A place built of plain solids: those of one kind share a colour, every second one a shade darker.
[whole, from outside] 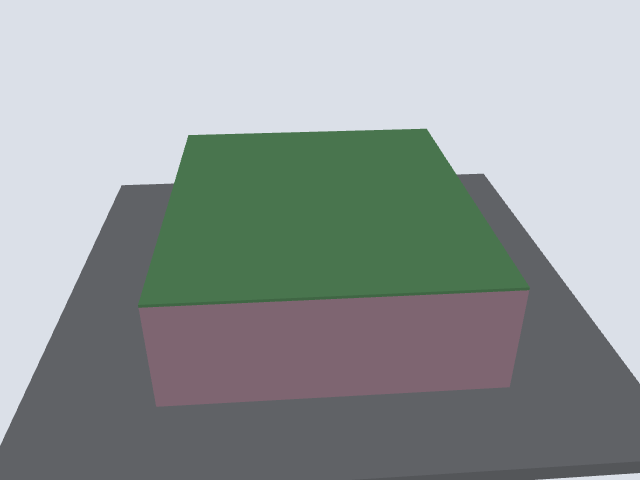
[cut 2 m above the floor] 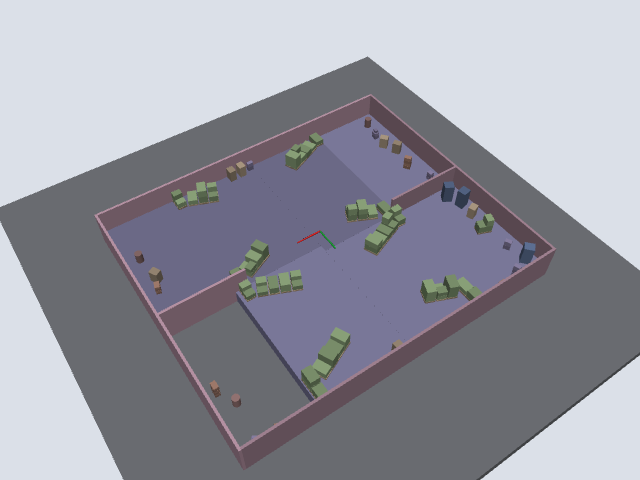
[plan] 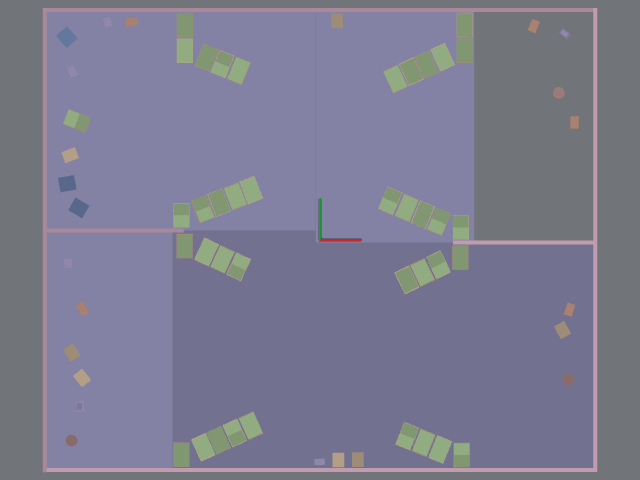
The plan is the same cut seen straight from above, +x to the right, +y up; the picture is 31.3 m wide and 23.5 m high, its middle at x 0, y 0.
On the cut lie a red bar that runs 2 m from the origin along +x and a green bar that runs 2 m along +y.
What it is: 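A closed cross-dock hall without a stair; its walked floor lies 1.13 m over the lower ground and ends at a front at either end, two bays a front; beyond a bay's line the ground lies deep, a low step down, or level and merely marked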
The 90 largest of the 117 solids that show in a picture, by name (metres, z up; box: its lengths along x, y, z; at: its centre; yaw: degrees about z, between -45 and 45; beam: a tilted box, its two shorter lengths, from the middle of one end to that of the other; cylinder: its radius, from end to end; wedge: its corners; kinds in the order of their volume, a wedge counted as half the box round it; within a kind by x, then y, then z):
{
 "floor_1": {"box": [6.19, 11.57, 1.04], "at": [-10.3, -5.4, 0.47]},
 "floor_2": {"box": [13.19, 10.72, 1.18], "at": [-6.8, 5.82, 0.54]},
 "floor_3": {"box": [7.02, 11.65, 1.18], "at": [-3.71, -5.36, 0.54]},
 "floor_4": {"box": [7.76, 11.31, 1.18], "at": [3.68, 5.53, 0.54]},
 "floor_5": {"box": [13.6, 11.06, 1.18], "at": [6.6, -5.65, 0.54]},
 "wall_1": {"box": [0.2, 22.73, 7.71], "at": [-13.47, 0.0, 3.8]},
 "wall_2": {"box": [6.72, 0.2, 7.71], "at": [-10.03, 0.46, 3.8]},
 "wall_3": {"box": [26.75, 0.2, 7.71], "at": [0.0, -11.27, 3.8]},
 "wall_4": {"box": [26.75, 0.2, 7.71], "at": [0.0, 11.27, 3.8]},
 "wall_5": {"box": [6.89, 0.2, 7.71], "at": [9.95, -0.12, 3.8]},
 "wall_6": {"box": [0.2, 22.73, 7.71], "at": [13.47, 0.0, 3.8]},
 "roof_1": {"box": [27.15, 22.73, 0.2], "at": [0.0, 0.0, 7.76]},
 "load_1": {"box": [0.58, 0.75, 0.64], "at": [-12.16, 5.94, 2.24], "yaw": -21.1},
 "load_2": {"box": [1.16, 0.75, 0.64], "at": [-11.9, 5.84, 1.6], "yaw": -21.2},
 "load_3": {"box": [0.77, 1.16, 0.44], "at": [-6.78, -10.52, 1.5], "yaw": 0.3},
 "load_4": {"box": [0.75, 0.58, 0.59], "at": [-6.78, 0.93, 2.16], "yaw": 0.2},
 "load_5": {"box": [0.75, 1.16, 0.59], "at": [-6.78, 1.21, 1.57]},
 "load_6": {"box": [0.75, 1.13, 0.41], "at": [-6.63, -0.3, 1.48]},
 "load_7": {"box": [0.77, 1.15, 0.45], "at": [-6.61, 9.27, 1.5], "yaw": -0.1},
 "load_8": {"box": [0.78, 1.14, 0.68], "at": [-6.61, 10.51, 1.62], "yaw": -0.1},
 "load_9": {"box": [0.73, 1.15, 0.68], "at": [-5.73, 1.51, 1.62], "yaw": 21.7},
 "load_10": {"box": [0.77, 1.1, 0.36], "at": [-5.71, -10.14, 1.46], "yaw": 24.5},
 "load_11": {"box": [0.73, 0.58, 0.68], "at": [-5.63, 1.25, 2.29], "yaw": 21.6},
 "load_12": {"box": [0.75, 1.12, 0.42], "at": [-5.55, -0.58, 1.49], "yaw": -25.0},
 "load_13": {"box": [0.74, 1.13, 1.27], "at": [-5.55, 8.93, 1.91], "yaw": -22.3},
 "load_14": {"box": [0.78, 1.17, 0.6], "at": [-4.96, -9.8, 1.58], "yaw": 24.1},
 "load_15": {"box": [0.74, 1.15, 0.66], "at": [-4.93, 1.83, 1.61], "yaw": 21.2},
 "load_16": {"box": [0.75, 1.12, 0.59], "at": [-4.78, -0.95, 1.57], "yaw": -24.8},
 "load_17": {"box": [0.75, 1.12, 0.59], "at": [-4.78, -0.95, 2.16], "yaw": -24.8},
 "load_18": {"box": [0.74, 1.16, 0.41], "at": [-4.78, 8.61, 1.48], "yaw": -22.5},
 "load_19": {"box": [0.74, 0.58, 0.41], "at": [-4.67, 8.87, 1.9], "yaw": -22.1},
 "load_20": {"box": [0.74, 1.14, 0.6], "at": [-4.17, -9.45, 1.58], "yaw": 24.3},
 "load_21": {"box": [0.75, 1.11, 0.6], "at": [-4.14, 2.14, 1.57], "yaw": 21.6},
 "load_22": {"box": [0.74, 0.57, 0.6], "at": [-4.06, -9.71, 2.18], "yaw": 24.5},
 "load_23": {"box": [0.73, 1.14, 0.67], "at": [-3.98, -1.31, 1.61], "yaw": -24.9},
 "load_24": {"box": [0.74, 1.15, 1.18], "at": [-3.97, 8.29, 1.87], "yaw": -22.3},
 "load_25": {"box": [0.73, 0.57, 0.67], "at": [-3.87, -1.06, 2.28], "yaw": -24.9},
 "load_26": {"box": [0.78, 1.1, 1.19], "at": [-3.39, -9.09, 1.87], "yaw": 24.5},
 "load_27": {"box": [0.76, 1.13, 0.54], "at": [-3.37, 2.44, 1.55], "yaw": 21.4},
 "load_28": {"box": [0.76, 1.13, 0.54], "at": [-3.37, 2.44, 2.09], "yaw": 21.3},
 "load_29": {"box": [0.76, 0.58, 0.44], "at": [3.33, 1.66, 1.94], "yaw": -22.8},
 "load_30": {"box": [0.76, 1.16, 0.44], "at": [3.43, 1.92, 1.5], "yaw": -23.0},
 "load_31": {"box": [0.76, 1.14, 1.02], "at": [3.69, 7.88, 1.79], "yaw": 25.2},
 "load_32": {"box": [0.77, 0.57, 0.56], "at": [4.17, -9.86, 2.11], "yaw": -22.0},
 "load_33": {"box": [0.76, 1.15, 0.8], "at": [4.25, 1.57, 1.68], "yaw": -23.3},
 "load_34": {"box": [0.75, 1.1, 1.19], "at": [4.26, -1.95, 1.87], "yaw": 25.4},
 "load_35": {"box": [0.77, 1.14, 0.56], "at": [4.28, -9.6, 1.56], "yaw": -22.2},
 "load_36": {"box": [0.75, 1.12, 0.36], "at": [4.48, 8.24, 1.82], "yaw": 24.9},
 "load_37": {"box": [0.74, 1.12, 0.85], "at": [5.01, -1.6, 1.7], "yaw": 26.0},
 "load_38": {"box": [0.72, 1.16, 0.63], "at": [5.03, 1.23, 1.59], "yaw": -23.0},
 "load_39": {"box": [0.74, 1.11, 0.67], "at": [5.07, -9.93, 1.61], "yaw": -22.3},
 "load_40": {"box": [0.74, 1.11, 0.67], "at": [5.08, -9.92, 2.28], "yaw": -21.9},
 "load_41": {"box": [0.71, 1.16, 1.06], "at": [5.23, 8.59, 1.81], "yaw": 24.8},
 "load_42": {"box": [0.77, 0.58, 0.38], "at": [5.67, -0.96, 1.85], "yaw": 25.4},
 "load_43": {"box": [0.77, 0.58, 0.4], "at": [5.71, 0.64, 1.87], "yaw": -22.7},
 "load_44": {"box": [0.77, 1.15, 0.38], "at": [5.8, -1.21, 1.47], "yaw": 25.7},
 "load_45": {"box": [0.77, 1.16, 0.4], "at": [5.83, 0.9, 1.48], "yaw": -23.0},
 "load_46": {"box": [0.78, 1.17, 0.46], "at": [5.88, -10.26, 1.51], "yaw": -22.1},
 "load_47": {"box": [0.75, 1.12, 0.54], "at": [6.0, 8.95, 1.55], "yaw": 24.8},
 "load_48": {"box": [0.74, 1.16, 0.69], "at": [6.88, -0.86, 1.62], "yaw": -0.1},
 "load_49": {"box": [0.77, 1.15, 0.42], "at": [6.89, 0.61, 1.49]},
 "load_50": {"box": [0.77, 0.58, 0.42], "at": [6.9, 0.33, 1.91], "yaw": -0.1},
 "load_51": {"box": [0.75, 0.57, 0.49], "at": [6.94, -10.81, 2.01], "yaw": -0.1},
 "load_52": {"box": [0.75, 1.15, 0.49], "at": [6.94, -10.54, 1.52], "yaw": 0.2},
 "load_53": {"box": [0.77, 1.12, 0.59], "at": [7.07, 9.27, 1.57], "yaw": 0.1},
 "load_54": {"box": [0.77, 1.12, 0.59], "at": [7.08, 9.27, 2.17], "yaw": -0.2},
 "load_55": {"box": [0.76, 1.16, 0.7], "at": [7.08, 10.53, 1.63], "yaw": -0.1},
 "bin_1": {"box": [0.72, 0.58, 1.06], "at": [-12.23, 4.15, 1.66], "yaw": 21.0},
 "bin_2": {"box": [0.58, 0.72, 1.06], "at": [-12.15, -5.52, 1.52], "yaw": 32.2},
 "bin_3": {"box": [0.58, 0.72, 1.06], "at": [-11.65, -6.75, 1.52], "yaw": 38.6},
 "bin_4": {"box": [0.58, 0.72, 1.06], "at": [0.84, 10.73, 1.66]},
 "bin_5": {"box": [0.58, 0.72, 1.06], "at": [0.9, -10.77, 1.66]},
 "bin_6": {"box": [0.58, 0.72, 1.06], "at": [1.86, -10.75, 1.66]},
 "bin_7": {"box": [0.58, 0.72, 1.06], "at": [11.87, -4.41, 1.66], "yaw": 29.2},
 "cage_trolley_1": {"box": [0.72, 0.8, 1.66], "at": [-12.4, 9.93, 1.96], "yaw": 41.8},
 "cage_trolley_2": {"box": [0.8, 0.72, 1.66], "at": [-12.37, 2.76, 1.96], "yaw": 10.5},
 "cage_trolley_3": {"box": [0.8, 0.72, 1.66], "at": [-11.81, 1.57, 1.96], "yaw": -30.6},
 "pallet_1": {"box": [0.8, 1.2, 0.14], "at": [-6.78, 1.21, 1.21]},
 "pallet_2": {"box": [0.8, 1.2, 0.14], "at": [-6.63, -0.3, 1.21]},
 "pallet_3": {"box": [0.8, 1.2, 0.14], "at": [-5.73, 1.51, 1.21], "yaw": 21.5},
 "pallet_4": {"box": [0.8, 1.2, 0.14], "at": [-5.56, 8.93, 1.21], "yaw": -22.2},
 "pallet_5": {"box": [0.8, 1.2, 0.14], "at": [-5.55, -0.59, 1.21], "yaw": -24.9},
 "pallet_6": {"box": [0.8, 1.2, 0.14], "at": [-4.94, 1.82, 1.21], "yaw": 21.5},
 "pallet_7": {"box": [0.8, 1.2, 0.14], "at": [-4.77, 8.61, 1.21], "yaw": -22.2},
 "pallet_8": {"box": [0.8, 1.2, 0.14], "at": [-4.14, 2.14, 1.21], "yaw": 21.5},
 "pallet_9": {"box": [0.8, 1.2, 0.14], "at": [-3.97, 8.28, 1.21], "yaw": -22.2},
 "pallet_10": {"box": [0.8, 1.2, 0.14], "at": [-3.37, 2.44, 1.21], "yaw": 21.5},
 "drum_1": {"cylinder": 0.29, "from": [-12.16, -9.82, 1.0], "to": [-12.16, -9.82, 1.88]},
 "drum_2": {"cylinder": 0.29, "from": [11.69, 7.2, 0.0], "to": [11.69, 7.2, 0.88]},
 "drum_3": {"cylinder": 0.29, "from": [12.16, -6.83, 1.13], "to": [12.16, -6.83, 2.01]}
}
